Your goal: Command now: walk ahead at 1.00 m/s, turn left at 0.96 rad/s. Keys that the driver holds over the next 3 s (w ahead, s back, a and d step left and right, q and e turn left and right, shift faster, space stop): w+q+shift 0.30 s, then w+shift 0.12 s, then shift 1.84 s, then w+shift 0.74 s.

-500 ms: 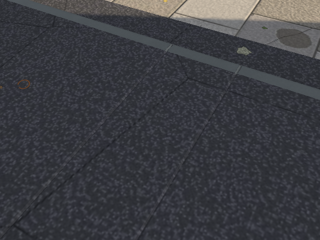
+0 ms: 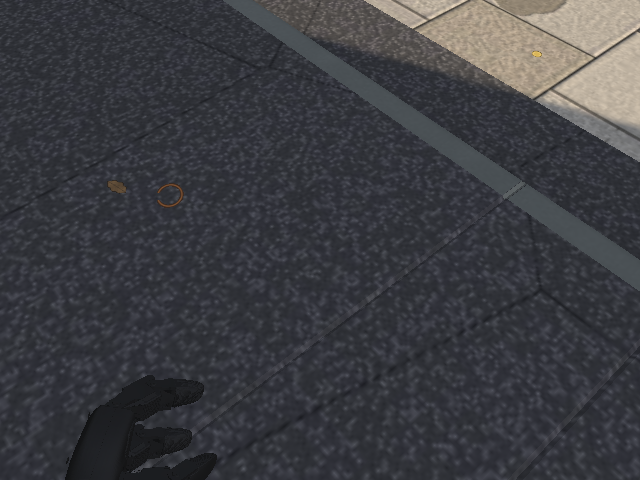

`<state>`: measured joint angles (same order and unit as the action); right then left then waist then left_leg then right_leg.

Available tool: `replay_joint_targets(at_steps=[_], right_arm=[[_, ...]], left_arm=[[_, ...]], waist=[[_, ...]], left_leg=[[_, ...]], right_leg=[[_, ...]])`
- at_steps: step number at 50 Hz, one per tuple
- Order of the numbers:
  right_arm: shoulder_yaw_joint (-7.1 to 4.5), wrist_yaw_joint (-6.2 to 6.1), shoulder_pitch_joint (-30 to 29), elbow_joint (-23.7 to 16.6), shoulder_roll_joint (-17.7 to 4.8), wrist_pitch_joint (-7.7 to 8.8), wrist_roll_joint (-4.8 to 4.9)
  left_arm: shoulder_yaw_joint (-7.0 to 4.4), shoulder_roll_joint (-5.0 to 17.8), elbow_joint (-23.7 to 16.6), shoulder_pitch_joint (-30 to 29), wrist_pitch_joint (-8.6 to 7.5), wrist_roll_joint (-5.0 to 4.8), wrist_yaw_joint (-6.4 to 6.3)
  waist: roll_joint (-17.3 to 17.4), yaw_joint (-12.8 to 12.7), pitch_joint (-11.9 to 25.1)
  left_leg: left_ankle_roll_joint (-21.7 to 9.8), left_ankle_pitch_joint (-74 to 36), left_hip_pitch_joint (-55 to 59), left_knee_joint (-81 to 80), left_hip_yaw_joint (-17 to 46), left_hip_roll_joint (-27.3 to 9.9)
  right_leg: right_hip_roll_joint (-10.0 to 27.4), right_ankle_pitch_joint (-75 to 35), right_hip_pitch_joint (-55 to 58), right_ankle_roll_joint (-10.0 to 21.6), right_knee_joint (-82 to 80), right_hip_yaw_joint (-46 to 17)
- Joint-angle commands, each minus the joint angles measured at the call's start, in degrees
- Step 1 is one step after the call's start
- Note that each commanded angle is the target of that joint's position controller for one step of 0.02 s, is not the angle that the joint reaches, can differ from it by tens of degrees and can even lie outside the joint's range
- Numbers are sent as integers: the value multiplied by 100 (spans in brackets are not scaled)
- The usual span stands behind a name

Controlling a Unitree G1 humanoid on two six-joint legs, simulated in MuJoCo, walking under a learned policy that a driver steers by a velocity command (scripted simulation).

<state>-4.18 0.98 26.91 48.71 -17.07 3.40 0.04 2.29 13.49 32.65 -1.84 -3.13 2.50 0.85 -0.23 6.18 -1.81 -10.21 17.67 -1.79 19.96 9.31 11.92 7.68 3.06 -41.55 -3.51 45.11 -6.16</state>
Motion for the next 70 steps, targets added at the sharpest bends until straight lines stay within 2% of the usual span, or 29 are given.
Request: replay_joint_targets(at_steps=[1,4,6,7,8,9,11,16,21,23,26,28,29,30,31,32,33,35,39,41,45,48,49,50,51,53,57,60,70], right_arm=[[-301,22,-197,-424,-1052,122,29],[-359,-42,-402,-504,-1239,112,-19],[-370,-1,-968,-635,-1382,169,-62],[-130,-27,-1088,-841,-509,238,-93],[72,2,-290,-1237,-28,205,228],[66,-77,-679,-975,-544,57,22],[-2,57,-1314,-1009,-741,-60,-148],[209,345,-2068,-1590,-202,-316,-234],[347,433,-2882,-1899,-264,-247,-223],[445,474,-3255,-1901,-56,-143,-256],[375,367,-2190,-1437,-268,0,-389],[197,191,-439,-750,-664,71,-482],[116,78,-537,-631,-1115,70,-459],[-53,34,-268,-799,-1434,79,-252],[-90,-76,-358,-888,-1214,2,-19],[1,-106,-839,-787,-927,5,47],[98,-116,-1100,-692,-548,9,4],[246,-182,-1280,-592,-168,38,8],[225,-79,-1469,-385,-292,151,-97],[228,-35,-1399,-261,-235,143,-84],[211,-31,-1095,2,-232,70,-73],[207,-125,-1175,96,-259,-27,-34],[228,-165,-993,141,-188,-31,-52],[251,-201,-468,178,-43,-25,-118],[277,-255,76,440,124,-128,-30],[234,-300,-274,514,-53,-318,-66],[280,-263,-731,637,-83,-405,-113],[291,-290,-810,878,-28,-346,-62],[314,-384,-870,1378,91,-346,-62]], left_arm=[[-126,495,-436,-492,-43,-115,-7],[-307,935,-278,182,-114,-117,-102],[-580,1478,219,2301,-180,-109,-266],[-721,1837,432,3543,-205,64,-378],[-808,2254,324,2730,-172,204,-316],[-759,1555,129,1906,-114,152,-262],[-607,928,309,1738,-81,103,-208],[-516,613,1089,2383,-334,-93,-68],[-532,887,1328,2394,-474,-48,-13],[-513,972,1520,2720,-440,-81,-22],[-592,1530,1682,2896,-328,-150,-151],[-561,1495,1621,2719,-265,-274,-205],[-470,810,1458,3148,-231,-147,-161],[-402,758,1325,3789,-108,-548,-204],[-439,1038,1221,3040,-88,-436,-240],[-400,893,1124,2652,-100,-411,-206],[-380,811,1182,2483,-89,-270,-196],[-347,595,1288,2649,127,-93,-138],[-318,229,1331,2691,281,-97,-113],[-330,248,1328,2395,280,-137,-148],[-364,393,1294,1825,278,-138,-218],[-368,391,1425,1923,184,-71,-243],[-389,542,1483,1989,108,-49,-254],[-447,899,1496,2060,49,-47,-263],[-440,855,1453,1910,110,-161,-264],[-324,546,1405,1607,192,-148,-251],[-309,551,1509,1313,286,-183,-266],[-356,556,1751,1518,271,-223,-259],[-381,401,2307,1561,302,-192,-281]], waist=[[224,-31,-96],[342,-386,421],[231,-1619,1489],[-747,-1914,2208],[-2817,-938,2721],[-1419,-960,1686],[-115,-955,708],[-404,-705,23],[-146,-563,-608],[-12,-729,-850],[-605,-188,93],[-661,594,965],[592,-79,1465],[1024,-113,3358],[113,84,3344],[138,-179,2216],[-235,-427,1304],[-191,-777,720],[207,-1091,817],[453,-973,762],[513,-697,548],[338,-808,264],[62,-758,246],[-565,-452,447],[-1049,-389,823],[-911,-445,660],[-463,-464,240],[-33,-595,111],[5,-652,4]], left_leg=[[-391,-2749,-1149,-659,1264,-1127],[-46,-4131,-504,406,1451,-1205],[185,-4143,-1182,2854,1190,-935],[149,-918,-2219,4834,714,-610],[333,1179,-3824,6059,68,-237],[284,439,-4395,6352,-117,-856],[388,-169,-4219,5856,-380,-1295],[466,-576,-4520,5534,-443,-1770],[400,-1707,-3889,3326,-931,-1469],[274,-1851,-3161,2327,-1555,-1154],[106,-1459,-1552,1593,-1737,-433],[-131,-2745,628,681,-1081,-795],[-203,-6554,2103,1708,257,-2366],[-1477,-9233,3877,2110,2381,-3921],[-1186,-8457,3062,1546,1878,-3525],[-1016,-7197,2052,1053,1336,-3179],[-769,-6422,1073,695,1032,-2863],[-619,-6300,-311,145,511,-2566],[-410,-6395,-1245,-145,-428,-2072],[-198,-5933,-1292,-172,-715,-1848],[-58,-4791,-1170,-80,-531,-1978],[124,-3716,-1178,411,-301,-1989],[335,-2798,-1249,667,-278,-1760],[512,-1242,-1453,1005,-439,-1380],[625,415,-1222,1387,-742,-929],[684,871,-990,1504,-768,-881],[686,-419,-563,198,-326,-1330],[714,-723,-823,64,-311,-1449],[681,-886,-735,-137,-304,-1558]], right_leg=[[-575,-839,1533,76,-979,621],[-913,-164,2626,204,-1584,467],[-624,815,4925,377,-1390,306],[790,3006,6240,461,-1508,-1133],[2091,4595,6717,1068,-3099,-4771],[1757,5354,5825,1142,-3239,-4441],[1241,3142,4585,1004,-3054,-2298],[835,664,3748,763,-3452,-135],[452,-678,3160,767,-4277,1340],[405,-2701,3255,774,-4267,1672],[463,-5898,4081,674,-2302,1811],[203,-4475,3329,561,417,1917],[-570,2603,1809,447,2535,1853],[-955,3571,603,391,4666,538],[-732,2673,638,417,4440,91],[-499,2345,436,401,3778,237],[-347,2230,458,352,3122,331],[-264,2118,1246,249,2331,337],[-435,1355,2146,220,913,630],[-529,643,2281,293,247,764],[-574,193,2464,407,-446,718],[-642,-38,2975,587,-1630,713],[-361,-1150,3366,656,-2101,395],[438,-3341,3897,846,-1847,-247],[1040,-3895,3768,1584,-1929,-803],[1002,-2633,3155,1778,-2370,-1083],[48,208,2543,829,-2590,-259],[-125,-116,3105,785,-2462,-53],[-195,-369,3318,800,-2434,58]])
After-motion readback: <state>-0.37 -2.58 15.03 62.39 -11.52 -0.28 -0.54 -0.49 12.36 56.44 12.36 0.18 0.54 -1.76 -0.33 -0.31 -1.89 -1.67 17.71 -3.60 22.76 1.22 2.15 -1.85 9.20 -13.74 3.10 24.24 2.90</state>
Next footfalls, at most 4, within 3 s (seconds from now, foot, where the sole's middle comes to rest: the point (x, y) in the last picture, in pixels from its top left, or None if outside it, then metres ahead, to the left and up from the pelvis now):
0.12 right None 0.33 -0.18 -0.77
0.56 left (218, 405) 0.65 0.18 -0.77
0.98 right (266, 326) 0.84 0.07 -0.77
2.62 right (252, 269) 1.01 0.09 -0.77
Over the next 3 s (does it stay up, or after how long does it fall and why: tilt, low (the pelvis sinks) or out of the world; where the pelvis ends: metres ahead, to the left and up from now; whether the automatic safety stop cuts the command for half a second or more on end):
stays up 1.10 0.24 -0.01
